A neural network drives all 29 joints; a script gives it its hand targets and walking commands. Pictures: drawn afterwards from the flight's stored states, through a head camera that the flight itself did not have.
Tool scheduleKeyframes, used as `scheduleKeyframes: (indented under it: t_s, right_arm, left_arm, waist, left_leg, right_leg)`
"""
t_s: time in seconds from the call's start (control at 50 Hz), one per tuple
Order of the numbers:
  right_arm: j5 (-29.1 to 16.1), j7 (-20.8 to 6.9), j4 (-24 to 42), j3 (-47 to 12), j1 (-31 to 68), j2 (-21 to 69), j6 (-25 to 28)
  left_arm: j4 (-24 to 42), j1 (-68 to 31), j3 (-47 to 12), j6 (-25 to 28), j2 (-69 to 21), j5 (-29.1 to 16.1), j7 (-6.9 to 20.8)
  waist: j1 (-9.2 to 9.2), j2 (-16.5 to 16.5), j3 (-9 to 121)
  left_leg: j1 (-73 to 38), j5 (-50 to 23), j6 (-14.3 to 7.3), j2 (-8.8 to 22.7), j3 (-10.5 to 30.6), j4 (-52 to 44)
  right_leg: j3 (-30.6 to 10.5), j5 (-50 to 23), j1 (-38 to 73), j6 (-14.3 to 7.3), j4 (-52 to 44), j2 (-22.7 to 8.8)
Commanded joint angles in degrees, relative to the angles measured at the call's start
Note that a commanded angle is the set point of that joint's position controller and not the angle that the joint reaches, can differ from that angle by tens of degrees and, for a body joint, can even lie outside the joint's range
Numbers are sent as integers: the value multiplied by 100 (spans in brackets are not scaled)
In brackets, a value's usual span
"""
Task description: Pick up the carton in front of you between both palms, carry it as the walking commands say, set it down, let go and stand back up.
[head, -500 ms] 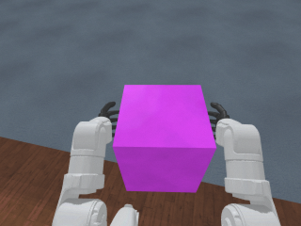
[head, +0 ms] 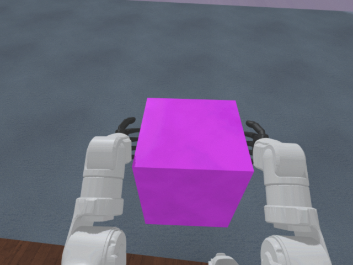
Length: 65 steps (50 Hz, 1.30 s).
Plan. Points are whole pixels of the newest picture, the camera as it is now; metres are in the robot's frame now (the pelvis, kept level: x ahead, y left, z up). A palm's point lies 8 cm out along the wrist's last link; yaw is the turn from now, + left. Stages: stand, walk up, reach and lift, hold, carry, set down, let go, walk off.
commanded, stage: carry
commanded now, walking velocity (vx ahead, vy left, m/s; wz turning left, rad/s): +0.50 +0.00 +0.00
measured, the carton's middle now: (188, 164) +0.36 -0.02 +0.02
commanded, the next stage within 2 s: none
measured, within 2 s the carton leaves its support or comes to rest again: neither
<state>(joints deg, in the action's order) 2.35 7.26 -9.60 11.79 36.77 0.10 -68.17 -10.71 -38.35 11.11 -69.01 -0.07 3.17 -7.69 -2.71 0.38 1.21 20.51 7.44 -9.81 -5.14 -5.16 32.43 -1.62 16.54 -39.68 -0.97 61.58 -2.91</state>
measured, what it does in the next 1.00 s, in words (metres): goes down: right foot 0.05 m lower, then left foot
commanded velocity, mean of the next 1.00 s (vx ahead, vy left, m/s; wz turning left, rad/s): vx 0.50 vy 0.00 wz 0.00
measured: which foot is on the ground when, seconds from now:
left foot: down 0.00-0.30, up 0.32-0.80, down 0.82-1.00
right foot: up 0.00-0.26, down 0.28-0.84, up 0.86-1.00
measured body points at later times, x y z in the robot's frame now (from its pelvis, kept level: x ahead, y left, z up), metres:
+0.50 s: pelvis +0.30 -0.05 -0.05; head +0.33 -0.05 +0.40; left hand +0.65 +0.13 +0.03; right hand +0.68 -0.17 +0.03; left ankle +0.29 +0.10 -0.68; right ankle +0.33 -0.08 -0.78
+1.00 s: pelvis +0.60 +0.00 -0.04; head +0.63 +0.01 +0.41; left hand +0.98 +0.14 +0.04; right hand +0.96 -0.16 +0.04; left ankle +0.66 +0.06 -0.78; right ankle +0.53 -0.11 -0.70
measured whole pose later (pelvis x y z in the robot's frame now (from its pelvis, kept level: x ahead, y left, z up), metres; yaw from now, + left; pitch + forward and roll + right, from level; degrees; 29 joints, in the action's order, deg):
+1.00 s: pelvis +0.60 +0.00 -0.04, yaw -1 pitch +4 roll -1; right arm 3.4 7.3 -9.2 11.1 35.5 0.9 -67.6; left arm -10.6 -36.7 11.4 -67.9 -0.1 3.0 -7.2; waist -1.6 0.2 1.5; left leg 21.5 8.4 -5.9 -1.3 -8.2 25.0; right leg 1.5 22.1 -28.2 -0.7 64.7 -0.2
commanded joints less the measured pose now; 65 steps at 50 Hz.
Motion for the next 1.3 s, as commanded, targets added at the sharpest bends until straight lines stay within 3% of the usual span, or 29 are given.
scheduleKeyframes:
  t_s: [0.0,0.1,0.18,0.22,0.26,0.28,0.3,0.32,0.34,0.36,0.42,0.6,0.72,0.76,0.78,0.8,0.82,0.84,0.86,0.88,0.9,0.92,0.96,1.02,1.12,1.2,1.24,1.26,1.28]
  right_arm:
    - [-2750,-1450,1044,-3693,4544,6711,224]
    - [-2737,-1447,1304,-3841,4364,6393,226]
    - [-2629,-1454,892,-3772,3933,6075,149]
    - [-2600,-1484,586,-3724,3909,6030,137]
    - [-2574,-1512,287,-3649,3990,6052,145]
    - [-2568,-1520,198,-3603,4182,6072,138]
    - [-2583,-1506,38,-3536,4208,6167,63]
    - [-2543,-1460,20,-3481,4290,6145,51]
    - [-2514,-1421,133,-3450,4450,6186,72]
    - [-2456,-1379,225,-3364,4563,6306,110]
    - [-2349,-1243,561,-3326,4625,6570,181]
    - [-1983,-989,1040,-3705,3954,6395,374]
    - [-1977,-982,1128,-3819,3780,5946,208]
    - [-1948,-1033,938,-3740,3642,5813,125]
    - [-1941,-1069,827,-3682,3600,5770,105]
    - [-1932,-1114,713,-3616,3562,5751,102]
    - [-1937,-1177,612,-3546,3516,5746,95]
    - [-1881,-1199,421,-3410,3623,5595,115]
    - [-1959,-1241,165,-3418,3295,5820,135]
    - [-2076,-1308,354,-3473,3526,6051,183]
    - [-2222,-1366,523,-3578,3932,6323,220]
    - [-2385,-1401,713,-3674,4275,6517,256]
    - [-2586,-1425,1024,-3810,4549,6745,284]
    - [-2606,-1452,1236,-3798,4189,6747,223]
    - [-2286,-1564,1383,-3799,3099,6535,73]
    - [-1933,-1614,1625,-3844,1980,6340,-36]
    - [-1776,-1626,1787,-3888,1462,6259,-58]
    - [-1711,-1637,1871,-3938,1207,6214,-63]
    - [-1659,-1648,1989,-4005,1082,6124,-66]
  left_arm:
    - [961,-3978,-3459,368,-6546,-2197,1099]
    - [1329,-3969,-3686,346,-6230,-2189,1021]
    - [1025,-3621,-3534,193,-5806,-2009,1055]
    - [715,-3465,-3340,132,-5594,-1884,1095]
    - [471,-3406,-3124,102,-5436,-1750,1144]
    - [337,-3395,-2998,98,-5343,-1699,1179]
    - [55,-3399,-2877,100,-5270,-1697,1188]
    - [-67,-3360,-2807,106,-5345,-1741,1217]
    - [91,-3578,-2933,141,-5633,-1909,1273]
    - [335,-3990,-3099,161,-5951,-2133,1334]
    - [978,-4907,-3515,277,-6673,-2740,1422]
    - [1336,-4320,-3784,454,-6675,-2936,1538]
    - [1255,-3858,-3752,319,-6102,-2771,1486]
    - [1022,-3629,-3647,266,-5969,-2650,1477]
    - [928,-3594,-3609,247,-5935,-2593,1476]
    - [828,-3631,-3605,236,-5914,-2540,1480]
    - [735,-3705,-3606,233,-5902,-2500,1484]
    - [561,-3748,-3552,192,-6136,-2452,1484]
    - [479,-3632,-3442,172,-6036,-2351,1479]
    - [549,-3881,-3506,206,-6222,-2393,1473]
    - [675,-4131,-3498,259,-6342,-2403,1456]
    - [768,-4222,-3517,295,-6432,-2415,1425]
    - [932,-4149,-3525,337,-6598,-2405,1346]
    - [1041,-3655,-3601,340,-6679,-2284,1247]
    - [1393,-2863,-3879,262,-6684,-2123,1255]
    - [1758,-2095,-4087,120,-6608,-2089,1396]
    - [1899,-1622,-4169,54,-6562,-2076,1503]
    - [1998,-1488,-4207,29,-6537,-2054,1562]
    - [2029,-1238,-4201,1,-6483,-2027,1618]
  waist:
    - [-53,543,2895]
    - [-266,507,2636]
    - [-473,487,2309]
    - [-262,518,2242]
    - [358,422,2525]
    - [458,-491,2914]
    - [548,-1590,3392]
    - [741,-1304,3723]
    - [702,-802,3469]
    - [563,-297,3033]
    - [421,-146,2633]
    - [668,-557,2728]
    - [781,-678,2291]
    - [623,-865,2335]
    - [344,-992,2536]
    - [10,-788,2873]
    - [-93,-235,3174]
    - [40,1235,3769]
    - [-86,1400,3896]
    - [-21,1110,3404]
    - [49,459,3101]
    - [114,277,2820]
    - [211,264,2776]
    - [206,499,2780]
    - [165,831,2494]
    - [133,914,2156]
    - [178,838,2164]
    - [195,722,2274]
    - [250,432,2451]
  left_leg:
    - [-2917,-4093,179,1509,1631,-462]
    - [-3432,-4223,207,1115,1326,-183]
    - [-3335,-3806,150,970,1169,318]
    - [-2673,-3684,252,921,950,852]
    - [-1471,-2954,531,802,555,2324]
    - [186,106,734,595,498,3659]
    - [1877,3063,990,28,616,4818]
    - [2509,3001,922,109,763,5494]
    - [2719,2557,779,378,854,5323]
    - [2681,2146,727,479,780,5030]
    - [2225,1614,813,786,694,4354]
    - [3378,511,925,873,254,3134]
    - [2421,-613,726,384,-320,567]
    - [1091,-989,585,99,-569,-361]
    - [162,-1133,522,83,-605,-726]
    - [-1147,-1550,485,288,-482,-1052]
    - [-2677,-2283,366,1308,698,-600]
    - [-4630,-3232,-720,3005,3067,-134]
    - [-4605,-1725,-1017,2830,3872,-782]
    - [-4161,-1106,-786,2581,3431,-1057]
    - [-3639,-1071,-502,2439,2974,-1226]
    - [-3102,-1253,-300,2322,2566,-1394]
    - [-2556,-955,-67,2139,2015,-1661]
    - [-2669,-1318,-55,2061,1425,-1793]
    - [-3062,-2356,143,1790,723,-1712]
    - [-3153,-4138,396,1516,26,-1123]
    - [-2809,-3892,637,1328,-282,-420]
    - [-2181,-3404,862,1291,-345,32]
    - [-1250,-2054,1148,1230,-258,507]
  right_leg:
    - [244,-736,-692,6,-276,45]
    - [549,-1622,-823,-127,-1603,343]
    - [802,-2701,-113,-292,-3282,619]
    - [839,-3194,1179,-460,-3951,647]
    - [790,-3513,3271,-501,-4201,338]
    - [-258,-5481,4928,-709,-2914,-786]
    - [-2139,-6091,6442,-1528,-2412,-1934]
    - [-3038,-3367,6556,-1996,-2991,-2126]
    - [-3100,-1236,5853,-1838,-3493,-1751]
    - [-2760,-701,5072,-1549,-3797,-1464]
    - [-2067,-699,3717,-1309,-4109,-1154]
    - [-988,-3875,5123,-1038,-3508,-740]
    - [-358,-5026,5349,-820,-3343,-426]
    - [-69,-5924,5041,-612,-3085,-415]
    - [89,-6160,4837,-443,-2547,-464]
    - [361,-5487,4272,-270,-1727,-405]
    - [312,-3084,2916,-150,-863,-279]
    - [186,1044,819,215,814,450]
    - [-4,1524,85,90,1565,710]
    - [-85,1242,-259,-30,1569,448]
    - [-67,844,-197,-56,1220,228]
    - [1,607,-26,-25,828,67]
    - [101,382,486,59,164,-39]
    - [375,300,549,225,-783,-40]
    - [808,-647,477,279,-2210,1]
    - [1260,-1395,952,269,-3287,353]
    - [1528,-2258,1942,269,-4279,462]
    - [1394,-3060,2980,205,-4674,247]
    - [703,-4615,4150,91,-4403,-533]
